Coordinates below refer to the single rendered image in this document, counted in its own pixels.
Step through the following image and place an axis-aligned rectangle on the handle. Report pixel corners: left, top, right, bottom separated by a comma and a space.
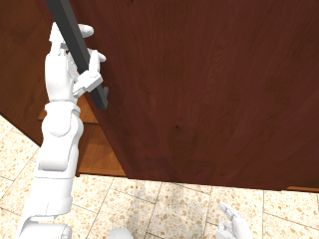
45, 0, 109, 110

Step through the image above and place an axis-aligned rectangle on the robot left thigh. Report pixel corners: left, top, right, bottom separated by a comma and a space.
107, 228, 134, 239

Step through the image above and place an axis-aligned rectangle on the robot right hand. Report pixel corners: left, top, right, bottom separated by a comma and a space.
215, 201, 254, 239

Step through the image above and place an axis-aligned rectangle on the wardrobe door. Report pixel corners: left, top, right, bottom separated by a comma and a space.
34, 0, 319, 191
292, 172, 319, 189

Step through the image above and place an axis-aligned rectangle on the left robot forearm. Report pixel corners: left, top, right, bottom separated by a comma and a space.
14, 101, 84, 239

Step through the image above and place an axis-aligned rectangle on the robot left hand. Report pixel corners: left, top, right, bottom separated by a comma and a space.
45, 22, 107, 105

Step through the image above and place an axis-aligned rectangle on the robot left upper arm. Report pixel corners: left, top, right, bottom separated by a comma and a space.
19, 223, 73, 239

